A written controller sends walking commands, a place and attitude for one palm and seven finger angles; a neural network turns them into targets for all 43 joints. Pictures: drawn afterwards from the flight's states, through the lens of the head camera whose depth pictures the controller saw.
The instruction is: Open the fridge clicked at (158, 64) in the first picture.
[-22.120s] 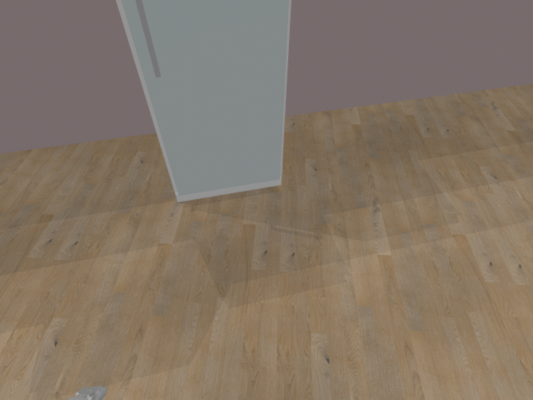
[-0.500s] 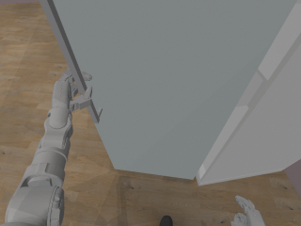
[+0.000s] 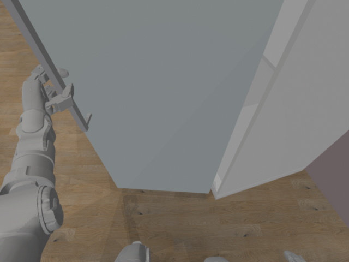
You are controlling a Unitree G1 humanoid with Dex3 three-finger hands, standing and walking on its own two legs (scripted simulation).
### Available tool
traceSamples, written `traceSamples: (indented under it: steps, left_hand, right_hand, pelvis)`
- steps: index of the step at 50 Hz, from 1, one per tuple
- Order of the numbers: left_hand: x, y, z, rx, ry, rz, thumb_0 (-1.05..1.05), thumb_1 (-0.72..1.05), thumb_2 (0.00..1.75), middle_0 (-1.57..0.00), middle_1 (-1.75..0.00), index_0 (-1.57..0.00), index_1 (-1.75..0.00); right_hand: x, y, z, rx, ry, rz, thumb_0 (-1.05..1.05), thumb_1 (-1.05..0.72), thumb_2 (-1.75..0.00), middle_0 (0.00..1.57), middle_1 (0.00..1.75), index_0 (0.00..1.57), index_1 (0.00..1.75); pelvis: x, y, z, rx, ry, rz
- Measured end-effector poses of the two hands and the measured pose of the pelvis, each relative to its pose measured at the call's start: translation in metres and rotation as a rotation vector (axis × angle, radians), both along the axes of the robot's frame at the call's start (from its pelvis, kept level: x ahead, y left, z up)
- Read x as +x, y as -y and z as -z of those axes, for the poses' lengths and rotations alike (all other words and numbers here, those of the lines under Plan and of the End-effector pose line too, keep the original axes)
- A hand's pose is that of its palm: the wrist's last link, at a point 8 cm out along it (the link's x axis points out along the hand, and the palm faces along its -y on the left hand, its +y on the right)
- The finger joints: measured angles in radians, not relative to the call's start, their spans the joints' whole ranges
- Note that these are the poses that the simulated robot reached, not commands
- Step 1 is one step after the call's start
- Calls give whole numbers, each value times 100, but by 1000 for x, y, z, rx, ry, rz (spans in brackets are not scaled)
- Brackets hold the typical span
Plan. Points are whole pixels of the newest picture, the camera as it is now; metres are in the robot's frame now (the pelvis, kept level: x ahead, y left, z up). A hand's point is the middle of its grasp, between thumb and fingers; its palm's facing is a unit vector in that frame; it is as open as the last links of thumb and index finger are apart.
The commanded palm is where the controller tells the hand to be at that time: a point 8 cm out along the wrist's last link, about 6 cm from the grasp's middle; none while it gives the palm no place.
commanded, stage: stop walking and hold the door back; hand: left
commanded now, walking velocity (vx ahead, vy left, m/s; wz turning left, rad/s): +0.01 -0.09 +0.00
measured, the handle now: (55, 65) +0.51 +0.23 +0.17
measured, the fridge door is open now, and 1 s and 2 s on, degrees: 68 70 70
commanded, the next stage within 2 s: loosen the grip on the handle in 0.40 s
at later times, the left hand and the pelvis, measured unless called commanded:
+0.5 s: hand (60, 104) +0.44 +0.23 +0.11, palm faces +0.13 -0.97 -0.23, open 6.3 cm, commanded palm +0.41 +0.28 +0.12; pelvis +0.01 +0.04 +0.00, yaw -3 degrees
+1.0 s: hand (60, 107) +0.44 +0.23 +0.11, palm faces +0.14 -0.96 -0.26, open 13.7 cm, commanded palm +0.41 +0.28 +0.12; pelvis -0.01 +0.03 -0.02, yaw -5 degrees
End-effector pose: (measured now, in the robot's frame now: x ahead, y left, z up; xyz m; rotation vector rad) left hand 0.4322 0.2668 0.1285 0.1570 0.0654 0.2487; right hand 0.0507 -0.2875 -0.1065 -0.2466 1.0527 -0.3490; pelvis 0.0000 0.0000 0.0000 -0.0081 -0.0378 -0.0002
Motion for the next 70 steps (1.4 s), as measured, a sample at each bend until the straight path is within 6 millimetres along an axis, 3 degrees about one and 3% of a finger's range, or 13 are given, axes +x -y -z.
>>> traceSamples:
  steps: [5, 11, 15, 20, 25, 29, 33, 41, 47, 53, 59, 70]
  left_hand:
    - [4, -7, 1, 18, 90, 66, 0, 55, 73, -45, -140, -45, -140]
    - [-8, -7, 3, 48, 163, 110, 1, 59, 72, -45, -140, -40, -137]
    - [-18, -6, 2, 97, 184, 126, 1, 61, 72, -45, -140, -37, -136]
    - [-23, -8, 2, 125, 154, 134, -5, 58, 73, -45, -140, -39, -137]
    - [-16, -12, 3, 87, 109, 137, -10, 53, 74, -45, -140, -42, -138]
    - [-2, -16, -2, 71, 50, 179, -11, 48, 74, -45, -140, -44, -139]
    - [-7, -18, -8, 54, 85, 156, -7, 42, 70, -44, -139, -41, -137]
    - [-19, -14, -3, 97, 150, 129, -1, -9, 43, -42, -137, -33, -131]
    - [-19, -11, 8, 117, 114, 138, 0, -39, 28, -38, -132, -33, -128]
    - [-19, -14, 3, 120, 132, 123, 0, -51, 22, -32, -124, -30, -122]
    - [-21, -19, 1, 104, 119, 114, -1, -54, 21, -28, -118, -27, -117]
    - [-27, -54, -2, 98, 111, 83, -1, -55, 20, -26, -115, -25, -115]
  right_hand:
    - [38, -8, -19, -77, 132, -27, 1, -91, -90, 21, 30, 20, 30]
    - [67, -48, -34, -21, 206, -69, 1, -91, -90, 20, 30, 20, 30]
    - [76, -71, -23, 46, 215, -121, 1, -91, -90, 21, 30, 20, 30]
    - [73, -82, -6, 89, 170, -111, 1, -90, -90, 21, 30, 21, 30]
    - [56, -80, -4, 51, 108, -89, 1, -90, -89, 21, 30, 21, 30]
    - [41, -71, -17, 32, 133, -83, 1, -90, -89, 21, 30, 21, 30]
    - [22, -59, -25, 9, 168, -62, 1, -91, -90, 21, 30, 21, 30]
    - [-20, -48, -11, 1, 72, -25, 1, -91, -90, 21, 30, 20, 30]
    - [-33, -51, 2, 28, 19, -13, 1, -91, -90, 21, 30, 20, 30]
    - [-25, -53, 8, 52, 30, -2, 1, -91, -90, 21, 30, 20, 30]
    - [-3, -47, 9, 65, 46, -18, 1, -91, -90, 21, 30, 20, 30]
    - [41, -27, 0, 26, 91, -43, 1, -91, -90, 21, 30, 20, 30]
  pelvis:
    - [10, -22, 8, -21, 3, 13]
    - [10, -31, 0, -30, -37, 58]
    - [10, -28, 3, -19, -56, 71]
    - [9, -31, 4, -31, -42, 60]
    - [11, -39, 3, -15, -29, 57]
    - [7, -42, 1, 1, -77, 66]
    - [1, -45, 4, -2, -95, 82]
    - [-14, -43, 13, -1, -117, 75]
    - [-16, -37, 16, -2, -133, 80]
    - [-8, -29, 15, -6, -140, 84]
    - [3, -21, 13, -4, -148, 82]
    - [20, -13, 13, -1, -165, 75]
